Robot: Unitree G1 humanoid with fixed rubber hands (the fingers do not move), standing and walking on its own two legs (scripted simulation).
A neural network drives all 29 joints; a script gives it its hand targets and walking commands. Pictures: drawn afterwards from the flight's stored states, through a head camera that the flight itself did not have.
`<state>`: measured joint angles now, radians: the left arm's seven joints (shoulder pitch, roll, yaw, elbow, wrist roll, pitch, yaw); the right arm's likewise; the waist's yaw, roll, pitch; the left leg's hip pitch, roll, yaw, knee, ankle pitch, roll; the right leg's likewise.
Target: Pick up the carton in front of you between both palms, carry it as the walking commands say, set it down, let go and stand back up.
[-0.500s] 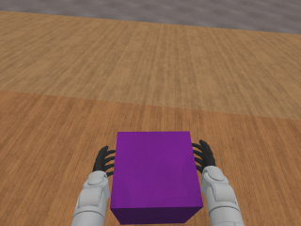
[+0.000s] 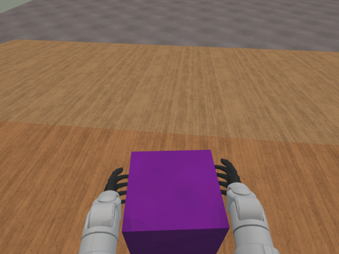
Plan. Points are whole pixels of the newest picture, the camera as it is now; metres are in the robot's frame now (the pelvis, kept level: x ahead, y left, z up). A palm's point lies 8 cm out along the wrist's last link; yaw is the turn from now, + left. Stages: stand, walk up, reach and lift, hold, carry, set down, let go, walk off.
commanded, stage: reach and lift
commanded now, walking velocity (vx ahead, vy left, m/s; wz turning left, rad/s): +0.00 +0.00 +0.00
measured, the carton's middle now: (172, 209) +0.28 -0.01 -0.07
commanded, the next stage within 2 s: hold in 0.66 s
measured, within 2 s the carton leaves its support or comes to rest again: neither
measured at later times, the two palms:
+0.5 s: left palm (108, 191) +0.29 +0.14 +0.03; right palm (233, 182) +0.29 -0.16 +0.04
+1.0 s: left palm (105, 191) +0.28 +0.14 +0.05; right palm (236, 181) +0.28 -0.16 +0.06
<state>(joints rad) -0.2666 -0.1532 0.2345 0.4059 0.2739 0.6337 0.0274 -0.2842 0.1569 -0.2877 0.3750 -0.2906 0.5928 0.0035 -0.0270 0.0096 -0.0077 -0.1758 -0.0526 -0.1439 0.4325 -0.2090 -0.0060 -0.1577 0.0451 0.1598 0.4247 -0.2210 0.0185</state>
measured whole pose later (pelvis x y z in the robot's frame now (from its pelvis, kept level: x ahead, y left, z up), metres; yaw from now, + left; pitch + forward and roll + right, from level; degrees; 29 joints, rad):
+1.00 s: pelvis +0.00 +0.00 +0.00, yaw +0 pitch -8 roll +0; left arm -0.22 -0.14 0.17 0.25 0.26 0.80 0.03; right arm -0.24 0.15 -0.22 0.24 -0.28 0.74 0.01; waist -0.02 -0.01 -0.02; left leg -0.03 -0.04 -0.13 0.34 -0.18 0.00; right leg -0.01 0.03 0.15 0.32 -0.18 0.02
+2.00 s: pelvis +0.24 +0.01 -0.02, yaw -3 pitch +6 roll +2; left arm -0.02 -0.13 0.09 -0.50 0.06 1.25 0.14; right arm -0.10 0.13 -0.05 -0.41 -0.04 1.17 -0.12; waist 0.05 -0.07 -0.14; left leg -0.35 0.00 0.22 0.55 -0.25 0.05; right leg -0.18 -0.10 -0.12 0.65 -0.48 0.03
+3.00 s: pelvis +0.92 -0.02 +0.00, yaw -3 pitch +5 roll +0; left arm -0.09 -0.13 0.09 -0.47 0.07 1.22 0.12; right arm -0.12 0.13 -0.08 -0.46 -0.05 1.18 -0.13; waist -0.06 0.02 -0.08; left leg -0.11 0.10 0.21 0.38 -0.34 -0.04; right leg -0.54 -0.05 -0.15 0.62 -0.25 -0.02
